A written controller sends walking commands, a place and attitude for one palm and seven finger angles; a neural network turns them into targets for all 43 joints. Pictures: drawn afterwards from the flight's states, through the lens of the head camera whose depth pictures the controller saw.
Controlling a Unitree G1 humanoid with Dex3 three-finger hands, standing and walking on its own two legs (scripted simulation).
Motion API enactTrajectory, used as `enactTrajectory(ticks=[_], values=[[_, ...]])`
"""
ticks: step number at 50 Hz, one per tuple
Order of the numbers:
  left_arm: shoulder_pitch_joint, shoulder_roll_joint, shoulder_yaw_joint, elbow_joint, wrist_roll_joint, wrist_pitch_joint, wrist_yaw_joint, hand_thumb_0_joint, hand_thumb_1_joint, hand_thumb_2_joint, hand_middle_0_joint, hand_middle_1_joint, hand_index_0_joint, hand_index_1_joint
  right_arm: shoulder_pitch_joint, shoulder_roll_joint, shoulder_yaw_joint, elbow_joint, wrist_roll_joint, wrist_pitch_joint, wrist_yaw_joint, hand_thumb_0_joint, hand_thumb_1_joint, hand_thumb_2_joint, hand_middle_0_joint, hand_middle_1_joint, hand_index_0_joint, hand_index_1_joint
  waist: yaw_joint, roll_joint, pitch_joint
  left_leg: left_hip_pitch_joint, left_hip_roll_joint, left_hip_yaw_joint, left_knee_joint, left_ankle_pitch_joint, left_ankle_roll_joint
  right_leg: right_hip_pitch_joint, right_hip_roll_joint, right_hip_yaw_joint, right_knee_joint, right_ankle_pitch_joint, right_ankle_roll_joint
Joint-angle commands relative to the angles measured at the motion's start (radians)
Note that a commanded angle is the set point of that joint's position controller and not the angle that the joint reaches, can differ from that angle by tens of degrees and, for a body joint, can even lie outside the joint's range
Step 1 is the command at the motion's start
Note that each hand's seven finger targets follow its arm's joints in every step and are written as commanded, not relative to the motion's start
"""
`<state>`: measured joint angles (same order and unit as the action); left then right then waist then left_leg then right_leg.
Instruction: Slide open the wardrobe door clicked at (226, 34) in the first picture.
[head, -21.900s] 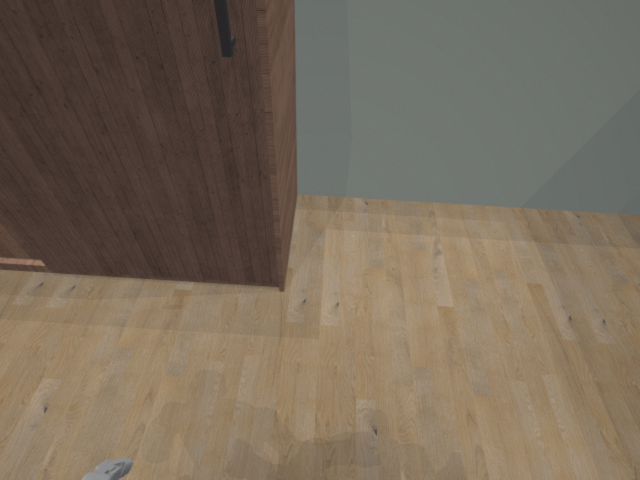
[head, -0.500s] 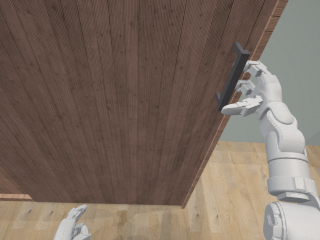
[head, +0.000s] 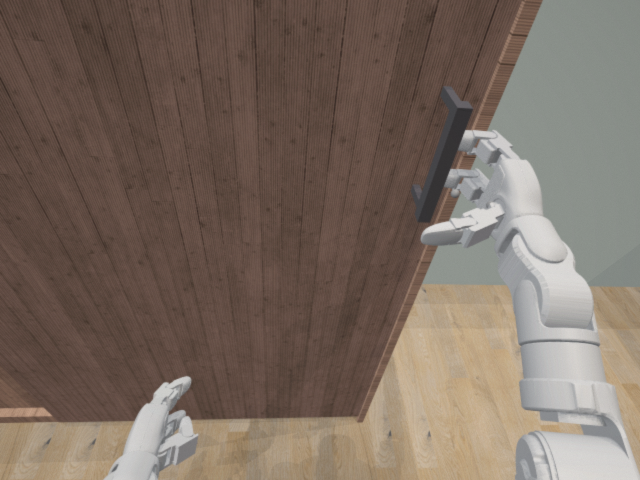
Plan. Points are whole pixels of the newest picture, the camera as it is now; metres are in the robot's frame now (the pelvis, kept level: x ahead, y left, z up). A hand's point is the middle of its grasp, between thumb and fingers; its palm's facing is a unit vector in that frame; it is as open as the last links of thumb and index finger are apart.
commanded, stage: slide the fingers in behind the handle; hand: right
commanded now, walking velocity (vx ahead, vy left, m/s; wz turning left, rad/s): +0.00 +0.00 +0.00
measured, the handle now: (435, 158) +0.45 -0.11 +0.22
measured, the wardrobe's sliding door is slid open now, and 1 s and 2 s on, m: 0.00 0.00 0.00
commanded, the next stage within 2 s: move the hooked fingers beside the handle in 0.14 s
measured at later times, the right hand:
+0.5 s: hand (450, 193) +0.38 -0.12 +0.22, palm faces -0.05 +1.00 -0.02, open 14.2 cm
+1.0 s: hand (468, 199) +0.37 -0.14 +0.22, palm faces -0.03 +1.00 -0.03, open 14.0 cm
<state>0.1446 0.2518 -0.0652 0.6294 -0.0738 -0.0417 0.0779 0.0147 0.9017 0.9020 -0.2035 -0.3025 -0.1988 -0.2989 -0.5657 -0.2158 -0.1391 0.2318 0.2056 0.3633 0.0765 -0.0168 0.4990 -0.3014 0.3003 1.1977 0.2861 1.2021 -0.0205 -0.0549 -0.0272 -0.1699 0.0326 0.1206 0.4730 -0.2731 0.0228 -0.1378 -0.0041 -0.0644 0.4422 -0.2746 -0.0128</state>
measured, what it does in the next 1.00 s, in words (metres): stands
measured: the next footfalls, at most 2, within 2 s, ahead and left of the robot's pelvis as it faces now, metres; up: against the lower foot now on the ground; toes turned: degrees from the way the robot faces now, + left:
none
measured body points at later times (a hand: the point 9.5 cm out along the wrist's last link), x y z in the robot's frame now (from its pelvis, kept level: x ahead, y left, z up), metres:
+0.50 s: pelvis +0.00 +0.00 +0.00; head -0.02 +0.03 +0.45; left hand +0.17 +0.24 -0.09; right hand +0.38 -0.17 +0.22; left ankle -0.01 +0.10 -0.74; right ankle -0.02 -0.11 -0.74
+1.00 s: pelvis +0.01 +0.00 +0.00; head -0.02 +0.03 +0.45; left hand +0.19 +0.24 -0.09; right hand +0.37 -0.19 +0.22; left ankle -0.01 +0.10 -0.74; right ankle -0.02 -0.11 -0.74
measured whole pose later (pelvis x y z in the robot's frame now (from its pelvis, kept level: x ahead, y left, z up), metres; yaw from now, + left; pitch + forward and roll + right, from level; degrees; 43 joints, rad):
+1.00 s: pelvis +0.01 +0.00 +0.00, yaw +0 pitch -2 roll +0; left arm 0.16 0.26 -0.06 0.62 -0.08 -0.02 0.08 0.02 0.90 0.90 -0.20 -0.30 -0.20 -0.30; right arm -0.48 -0.26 -0.18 0.14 0.23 0.38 0.12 -0.02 0.50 -0.30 0.30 1.20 0.29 1.19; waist -0.01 -0.06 -0.03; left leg -0.16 0.02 0.12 0.46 -0.28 0.03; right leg -0.13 -0.01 -0.06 0.44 -0.28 -0.01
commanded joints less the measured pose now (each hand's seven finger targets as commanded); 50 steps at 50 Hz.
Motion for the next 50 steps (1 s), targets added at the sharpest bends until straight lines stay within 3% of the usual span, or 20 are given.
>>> enactTrajectory(ticks=[1,3,5,6,8,10,13,17,21,24,25,28,29,31,33,38,40,44,49,50], values=[[-0.112,0.092,0.034,-0.149,0.001,-0.042,0.001,0.000,0.900,0.900,-0.200,-0.300,-0.200,-0.300,-0.472,-0.133,-0.041,-0.230,0.013,-0.078,-0.005,0.000,0.500,-0.300,0.300,1.200,0.300,1.200,0.024,0.078,-0.285,0.063,0.001,-0.069,-0.035,0.362,0.005,0.108,-0.006,0.077,-0.022,0.313,-0.025],[-0.119,0.091,0.034,-0.158,0.002,-0.038,-0.004,0.000,0.900,0.900,-0.200,-0.300,-0.200,-0.300,-0.423,-0.143,-0.059,-0.241,0.012,-0.079,-0.007,0.000,0.500,-0.300,0.300,1.200,0.300,1.200,0.011,0.088,-0.299,0.087,0.001,-0.068,-0.026,0.397,0.006,0.104,-0.007,0.073,-0.020,0.339,-0.023],[-0.121,0.093,0.034,-0.159,0.001,-0.032,-0.008,0.000,0.900,0.900,-0.200,-0.300,-0.200,-0.300,-0.375,-0.139,-0.060,-0.227,0.013,-0.074,-0.009,0.000,0.500,-0.300,0.300,1.200,0.300,1.200,0.006,0.102,-0.271,0.082,0.000,-0.067,-0.030,0.389,0.005,0.086,-0.011,0.072,-0.023,0.330,-0.022],[-0.125,0.091,0.030,-0.160,-0.001,-0.028,-0.008,0.000,0.900,0.900,-0.200,-0.300,-0.200,-0.300,-0.411,-0.110,-0.026,-0.234,0.012,-0.073,-0.007,0.000,0.500,-0.300,0.300,1.200,0.300,1.200,0.017,0.093,-0.251,0.067,0.001,-0.068,-0.035,0.372,0.004,0.080,-0.009,0.069,-0.026,0.311,-0.023],[-0.121,0.093,0.034,-0.159,0.000,-0.029,-0.006,0.000,0.900,0.900,-0.200,-0.300,-0.200,-0.300,-0.446,-0.133,-0.038,-0.252,0.004,-0.072,-0.015,0.000,0.500,-0.300,0.300,1.200,0.300,1.200,0.022,0.098,-0.248,0.058,0.000,-0.069,-0.039,0.352,0.003,0.082,-0.011,0.072,-0.027,0.295,-0.025],[-0.125,0.095,0.036,-0.163,0.002,-0.027,-0.008,0.000,0.900,0.900,-0.200,-0.300,-0.200,-0.300,-0.398,-0.158,-0.068,-0.261,0.002,-0.070,-0.022,0.000,0.500,-0.300,0.300,1.200,0.300,1.200,0.006,0.081,-0.265,0.075,0.001,-0.072,-0.036,0.357,0.005,0.084,-0.012,0.071,-0.025,0.307,-0.025],[-0.125,0.086,0.035,-0.168,0.002,-0.031,-0.010,0.000,0.900,0.900,-0.200,-0.300,-0.200,-0.300,-0.412,-0.103,-0.021,-0.304,0.004,-0.068,-0.020,0.000,0.500,-0.300,0.300,1.200,0.300,1.200,0.017,0.079,-0.283,0.084,0.000,-0.066,-0.027,0.396,0.004,0.097,-0.010,0.070,-0.021,0.339,-0.024],[-0.127,0.096,0.034,-0.168,0.002,-0.021,-0.005,0.000,0.900,0.900,-0.200,-0.300,-0.200,-0.300,-0.361,-0.176,-0.087,-0.284,0.011,-0.055,-0.015,0.000,0.500,-0.300,0.300,1.200,0.300,1.200,0.004,0.111,-0.263,0.100,0.001,-0.073,-0.041,0.378,0.000,0.066,-0.008,0.065,-0.031,0.306,-0.028],[-0.127,0.095,0.032,-0.166,-0.003,-0.020,-0.003,0.000,0.900,0.900,-0.200,-0.300,-0.200,-0.300,-0.378,-0.166,-0.071,-0.274,0.012,-0.048,-0.013,0.000,0.500,-0.300,0.300,1.200,0.300,1.200,0.011,0.072,-0.233,0.071,0.000,-0.073,-0.051,0.328,0.002,0.065,-0.010,0.067,-0.037,0.276,-0.026],[-0.125,0.097,0.037,-0.172,-0.001,-0.024,-0.002,0.000,0.900,0.900,-0.200,-0.300,-0.200,-0.300,-0.344,-0.202,-0.113,-0.295,0.016,-0.048,-0.012,0.000,0.500,-0.300,0.300,1.200,0.300,1.200,0.002,0.087,-0.273,0.100,-0.001,-0.075,-0.043,0.365,0.001,0.073,-0.008,0.064,-0.031,0.303,-0.027],[-0.123,0.100,0.037,-0.169,0.000,-0.022,-0.003,0.000,0.900,0.900,-0.200,-0.300,-0.200,-0.300,-0.341,-0.188,-0.094,-0.295,0.016,-0.054,-0.007,0.000,0.500,-0.300,0.300,1.200,0.300,1.200,0.005,0.092,-0.267,0.100,0.000,-0.074,-0.045,0.373,0.001,0.075,-0.009,0.065,-0.032,0.313,-0.028],[-0.124,0.100,0.038,-0.174,-0.001,-0.023,-0.002,0.000,0.900,0.900,-0.200,-0.300,-0.200,-0.300,-0.336,-0.221,-0.128,-0.309,0.020,-0.055,-0.003,0.000,0.500,-0.300,0.300,1.200,0.300,1.200,0.002,0.100,-0.275,0.114,0.000,-0.076,-0.045,0.385,-0.001,0.070,-0.007,0.061,-0.034,0.312,-0.029],[-0.129,0.097,0.036,-0.178,-0.003,-0.023,-0.003,0.000,0.900,0.900,-0.200,-0.300,-0.200,-0.300,-0.334,-0.202,-0.110,-0.309,0.021,-0.053,0.001,0.000,0.500,-0.300,0.300,1.200,0.300,1.200,0.003,0.082,-0.265,0.105,0.000,-0.077,-0.047,0.376,-0.001,0.070,-0.006,0.059,-0.033,0.302,-0.028],[-0.127,0.101,0.038,-0.177,-0.003,-0.023,-0.003,0.000,0.900,0.900,-0.200,-0.300,-0.200,-0.300,-0.329,-0.232,-0.135,-0.316,0.022,-0.056,-0.001,0.000,0.500,-0.300,0.300,1.200,0.300,1.200,0.000,0.079,-0.267,0.109,0.001,-0.079,-0.049,0.381,-0.001,0.071,-0.007,0.059,-0.033,0.306,-0.029],[-0.128,0.097,0.035,-0.182,-0.003,-0.022,-0.003,0.000,0.900,0.900,-0.200,-0.300,-0.200,-0.300,-0.316,-0.218,-0.124,-0.311,0.021,-0.049,0.002,0.000,0.500,-0.300,0.300,1.200,0.300,1.200,0.000,0.065,-0.263,0.111,0.000,-0.077,-0.044,0.396,0.000,0.068,-0.004,0.057,-0.032,0.316,-0.027],[-0.126,0.099,0.036,-0.182,-0.004,-0.019,-0.002,0.000,0.900,0.900,-0.200,-0.300,-0.200,-0.300,-0.325,-0.233,-0.132,-0.323,0.021,-0.046,0.005,0.000,0.500,-0.300,0.300,1.200,0.300,1.200,0.004,0.083,-0.274,0.118,0.000,-0.078,-0.044,0.410,-0.002,0.074,-0.004,0.058,-0.029,0.326,-0.029],[-0.127,0.104,0.038,-0.181,-0.005,-0.015,-0.001,0.000,0.900,0.900,-0.200,-0.300,-0.200,-0.300,-0.275,-0.251,-0.151,-0.302,0.022,-0.044,0.010,0.000,0.500,-0.300,0.300,1.200,0.300,1.200,-0.003,0.090,-0.257,0.118,0.000,-0.077,-0.047,0.407,-0.003,0.064,-0.006,0.058,-0.030,0.321,-0.030],[-0.126,0.100,0.037,-0.176,-0.009,-0.023,0.003,0.000,0.900,0.900,-0.200,-0.300,-0.200,-0.300,-0.369,-0.189,-0.072,-0.330,0.022,-0.047,0.030,0.000,0.500,-0.300,0.300,1.200,0.300,1.200,0.028,0.053,-0.246,0.069,-0.002,-0.076,-0.051,0.388,-0.003,0.094,-0.002,0.058,-0.021,0.306,-0.033],[-0.125,0.103,0.035,-0.170,-0.007,-0.031,0.009,0.000,0.900,0.900,-0.200,-0.300,-0.200,-0.300,-0.371,-0.232,-0.113,-0.310,0.033,-0.052,0.043,0.000,0.500,-0.300,0.300,1.200,0.300,1.200,0.019,0.079,-0.271,0.086,0.001,-0.077,-0.049,0.386,-0.003,0.090,0.003,0.066,-0.020,0.299,-0.034],[-0.123,0.107,0.035,-0.165,-0.006,-0.028,0.009,0.000,0.900,0.900,-0.200,-0.300,-0.200,-0.300,-0.326,-0.252,-0.131,-0.275,0.033,-0.050,0.044,0.000,0.500,-0.300,0.300,1.200,0.300,1.200,0.011,0.082,-0.250,0.083,0.001,-0.078,-0.052,0.378,-0.003,0.077,0.001,0.066,-0.020,0.293,-0.033]])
